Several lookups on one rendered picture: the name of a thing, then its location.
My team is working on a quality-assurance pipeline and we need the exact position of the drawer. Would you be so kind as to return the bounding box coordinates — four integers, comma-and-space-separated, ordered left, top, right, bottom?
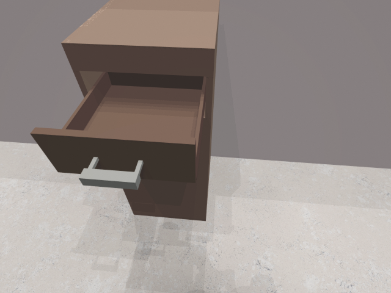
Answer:
30, 72, 206, 183

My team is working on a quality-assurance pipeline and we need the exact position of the cabinet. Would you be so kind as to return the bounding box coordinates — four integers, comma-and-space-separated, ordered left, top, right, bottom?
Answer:
61, 0, 220, 221

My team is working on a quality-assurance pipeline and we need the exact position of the handle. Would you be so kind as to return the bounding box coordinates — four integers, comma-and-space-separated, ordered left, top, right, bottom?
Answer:
79, 157, 144, 190

